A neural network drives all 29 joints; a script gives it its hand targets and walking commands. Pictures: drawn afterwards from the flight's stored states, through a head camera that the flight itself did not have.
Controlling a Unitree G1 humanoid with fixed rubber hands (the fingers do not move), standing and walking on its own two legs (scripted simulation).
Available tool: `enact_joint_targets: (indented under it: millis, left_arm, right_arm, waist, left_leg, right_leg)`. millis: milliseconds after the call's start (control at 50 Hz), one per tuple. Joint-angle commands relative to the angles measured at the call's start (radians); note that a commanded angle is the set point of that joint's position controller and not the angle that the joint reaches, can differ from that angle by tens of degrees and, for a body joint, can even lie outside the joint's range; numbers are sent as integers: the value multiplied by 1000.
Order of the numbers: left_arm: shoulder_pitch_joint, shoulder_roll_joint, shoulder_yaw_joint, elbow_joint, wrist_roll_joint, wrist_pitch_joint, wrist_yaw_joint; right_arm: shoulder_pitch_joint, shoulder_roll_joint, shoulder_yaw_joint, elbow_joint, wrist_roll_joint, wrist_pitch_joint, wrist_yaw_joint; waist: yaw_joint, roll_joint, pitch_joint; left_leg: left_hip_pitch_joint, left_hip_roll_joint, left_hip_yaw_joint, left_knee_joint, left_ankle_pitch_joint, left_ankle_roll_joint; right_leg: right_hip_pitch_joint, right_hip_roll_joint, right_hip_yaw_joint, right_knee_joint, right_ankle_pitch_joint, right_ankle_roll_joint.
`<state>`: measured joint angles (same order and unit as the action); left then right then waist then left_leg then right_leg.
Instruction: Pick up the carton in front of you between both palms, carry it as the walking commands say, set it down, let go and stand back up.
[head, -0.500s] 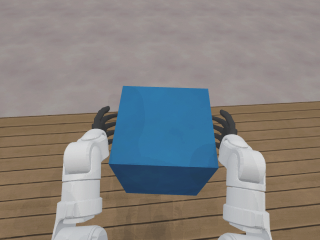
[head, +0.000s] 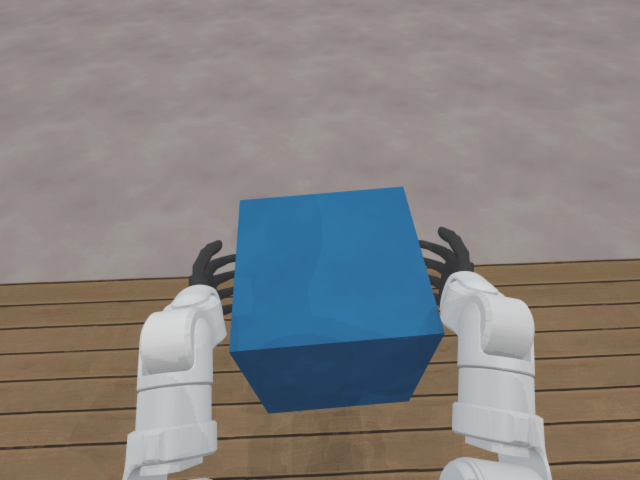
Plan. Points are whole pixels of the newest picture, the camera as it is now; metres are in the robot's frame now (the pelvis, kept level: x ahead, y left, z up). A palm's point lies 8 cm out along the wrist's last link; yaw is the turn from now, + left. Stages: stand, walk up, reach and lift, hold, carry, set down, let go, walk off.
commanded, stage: carry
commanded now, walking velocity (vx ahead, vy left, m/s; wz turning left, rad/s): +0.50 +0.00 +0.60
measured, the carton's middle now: (330, 308) +0.34 +0.00 +0.01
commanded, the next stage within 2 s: none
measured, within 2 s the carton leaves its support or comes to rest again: neither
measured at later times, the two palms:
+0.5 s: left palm (208, 169) +0.63 +0.23 +0.03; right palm (365, 152) +0.68 -0.06 +0.03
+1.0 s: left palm (213, 90) +0.92 +0.29 +0.03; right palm (334, 73) +1.01 +0.00 +0.03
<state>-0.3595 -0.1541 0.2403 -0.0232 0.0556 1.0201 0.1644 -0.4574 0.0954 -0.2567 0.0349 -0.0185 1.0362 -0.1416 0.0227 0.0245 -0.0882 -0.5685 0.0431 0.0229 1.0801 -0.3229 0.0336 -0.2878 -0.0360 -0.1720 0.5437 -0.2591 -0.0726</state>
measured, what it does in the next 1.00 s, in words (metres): goes down: left foot, then right foot 0.03 m lower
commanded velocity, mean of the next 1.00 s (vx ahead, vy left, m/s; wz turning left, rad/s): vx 0.50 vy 0.00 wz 0.11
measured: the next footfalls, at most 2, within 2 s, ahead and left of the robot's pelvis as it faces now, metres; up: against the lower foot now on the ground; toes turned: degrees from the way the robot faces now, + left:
left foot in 0.24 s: +0.31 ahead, +0.07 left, -0.03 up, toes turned +15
right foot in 0.68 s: +0.67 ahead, +0.01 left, -0.06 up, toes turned +10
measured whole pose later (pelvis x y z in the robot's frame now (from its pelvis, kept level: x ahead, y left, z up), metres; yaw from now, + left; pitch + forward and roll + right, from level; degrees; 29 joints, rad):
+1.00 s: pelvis +0.65 +0.06 -0.06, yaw +14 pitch +4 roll +1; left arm -0.43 -0.11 0.22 -0.03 0.00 1.01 0.18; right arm -0.43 0.14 -0.27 -0.08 -0.05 1.02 -0.16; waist 0.05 0.00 -0.04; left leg -0.68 0.05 0.00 0.91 -0.22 0.05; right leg -0.27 0.05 -0.11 0.48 -0.21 -0.10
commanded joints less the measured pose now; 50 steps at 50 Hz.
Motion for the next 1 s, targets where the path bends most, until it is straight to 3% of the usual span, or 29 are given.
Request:
enact_joint_targets:
  millis: [0,80,100,120,180,200,220,240,260,320,380,460,480,520,580,600,620,640,660,680,700,720,760,780,820,860,900,920,980]
  left_arm:
    - [-703,-738,-692,-157,-273,-51,-54]
    - [-691,-715,-710,-181,-311,-49,-52]
    - [-646,-694,-685,-159,-310,-47,-49]
    - [-664,-706,-712,-201,-317,-51,-49]
    - [-608,-706,-689,-148,-298,-35,-42]
    - [-583,-707,-680,-120,-267,-28,-37]
    - [-586,-700,-690,-145,-260,-26,-37]
    - [-536,-707,-675,-136,-250,-19,-40]
    - [-567,-724,-700,-165,-263,-23,-40]
    - [-636,-763,-639,-191,-223,-37,-44]
    - [-601,-763,-629,-170,-174,-59,-38]
    - [-579,-774,-681,-165,-197,-73,-39]
    - [-503,-730,-649,-165,-160,-69,-35]
    - [-533,-697,-670,-181,-185,-51,-34]
    - [-541,-658,-676,-208,-207,-35,-22]
    - [-527,-615,-666,-243,-202,-32,-17]
    - [-487,-563,-618,-120,-154,-4,-13]
    - [-462,-530,-564,-102,-151,6,-8]
    - [-475,-525,-569,-113,-149,15,-1]
    - [-497,-530,-574,-92,-177,20,-1]
    - [-519,-523,-548,-93,-167,22,5]
    - [-608,-598,-592,-108,-210,26,3]
    - [-678,-720,-647,-117,-282,14,-28]
    - [-716,-769,-672,-134,-291,-1,-41]
    - [-781,-843,-692,-137,-312,-22,-58]
    - [-731,-802,-671,-128,-296,-28,-65]
    - [-751,-806,-713,-157,-306,-31,-68]
    - [-748,-803,-706,-156,-317,-30,-68]
    - [-688,-745,-669,-172,-289,-30,-55]
  right_arm:
    - [-513,809,590,-95,117,-42,-13]
    - [-404,732,557,-70,65,-35,-35]
    - [-375,705,571,-121,68,-29,-35]
    - [-397,710,563,-139,59,-24,-31]
    - [-409,679,571,-192,78,-21,-23]
    - [-429,701,583,-208,87,-20,-15]
    - [-387,682,562,-162,95,-11,-13]
    - [-385,690,583,-171,116,-16,-10]
    - [-382,696,598,-179,124,-19,-1]
    - [-521,873,714,-234,219,-36,46]
    - [-562,905,743,-221,243,-68,67]
    - [-549,811,744,-264,265,-80,63]
    - [-540,791,744,-258,262,-72,52]
    - [-478,777,721,-248,240,-67,43]
    - [-395,713,664,-190,199,-45,23]
    - [-346,702,639,-156,189,-29,20]
    - [-369,642,619,-151,152,-11,9]
    - [-381,607,600,-134,147,6,-3]
    - [-431,637,619,-167,160,8,-13]
    - [-475,610,574,-166,160,15,-19]
    - [-429,631,542,-66,130,35,-21]
    - [-463,667,552,-120,146,25,-25]
    - [-520,715,544,-128,130,11,-23]
    - [-570,762,551,-130,134,0,-12]
    - [-586,826,564,-135,146,-26,8]
    - [-540,833,608,-98,129,-28,9]
    - [-552,832,601,-143,129,-45,6]
    - [-546,824,627,-145,131,-44,4]
    - [-550,786,643,-196,154,-36,-7]
  waist:
    - [36,-149,-225]
    - [37,-142,-226]
    - [68,-203,-222]
    - [72,-149,-205]
    - [2,-147,-345]
    - [-81,-152,-363]
    - [-101,16,-415]
    - [-103,159,-538]
    - [-143,169,-653]
    - [-68,-16,-403]
    - [-50,-1,-374]
    - [-98,31,-357]
    - [-104,44,-341]
    - [-91,55,-311]
    - [-83,91,-302]
    - [-11,110,-339]
    - [-15,-20,-313]
    - [23,-127,-336]
    - [31,-260,-381]
    - [36,-260,-438]
    - [55,-210,-410]
    - [64,-125,-364]
    - [28,-9,-265]
    - [-2,-18,-271]
    - [6,-108,-333]
    - [21,-177,-330]
    - [14,-59,-352]
    - [27,-78,-335]
    - [46,-123,-296]
  left_leg:
    - [-168,1,25,-167,96,10]
    - [-67,-47,137,-381,349,31]
    - [-47,-52,144,-440,375,41]
    - [-64,-76,183,-474,374,54]
    - [242,-188,254,-628,423,85]
    - [470,-129,170,-663,506,142]
    - [776,60,-53,-567,810,199]
    - [1111,275,-402,-419,1160,333]
    - [1206,325,-525,-416,1188,367]
    - [752,190,-314,-610,690,216]
    - [646,184,-259,-639,650,227]
    - [738,103,-144,-596,991,136]
    - [743,111,-142,-585,988,156]
    - [688,33,-19,-578,845,131]
    - [628,41,-6,-457,858,126]
    - [581,28,28,-331,758,79]
    - [440,18,55,-247,622,78]
    - [245,-31,32,-127,372,63]
    - [8,-141,31,156,-89,48]
    - [-121,-173,-37,320,-237,44]
    - [-173,-145,-72,377,-251,57]
    - [-218,-94,-66,363,-193,49]
    - [-168,-32,-64,196,-93,45]
    - [-92,-12,-52,108,-30,25]
    - [-70,-24,-41,26,-6,14]
    - [-75,-13,-21,-38,24,15]
    - [-138,1,-25,-112,62,15]
    - [-143,2,-24,-154,82,19]
    - [-118,0,25,-303,268,16]
  right_leg:
    - [348,-254,224,-160,530,-95]
    - [347,-179,29,-111,629,-22]
    - [382,-191,3,-108,673,-15]
    - [421,-190,-4,-55,758,-14]
    - [427,-169,-62,253,1078,27]
    - [240,-151,-70,431,890,63]
    - [-65,-68,8,609,186,77]
    - [-416,45,78,846,-369,97]
    - [-508,46,194,974,-384,54]
    - [-466,-30,212,792,-148,64]
    - [-391,-41,192,623,-134,75]
    - [-437,25,93,320,93,53]
    - [-422,15,107,268,134,49]
    - [-314,41,37,48,283,47]
    - [-112,96,-17,-60,377,1]
    - [29,64,35,-132,450,-2]
    - [149,49,6,-90,437,-17]
    - [309,-67,202,-51,478,-82]
    - [471,-277,537,-62,502,-197]
    - [544,-364,777,-87,374,-275]
    - [487,-346,832,-132,197,-290]
    - [462,-319,741,-162,80,-256]
    - [248,-257,551,-201,188,-172]
    - [193,-225,494,-202,274,-103]
    - [195,-199,472,-224,118,-67]
    - [235,-204,385,-208,368,-118]
    - [304,-213,373,-188,422,-148]
    - [341,-198,346,-187,483,-158]
    - [312,-143,255,-165,592,-109]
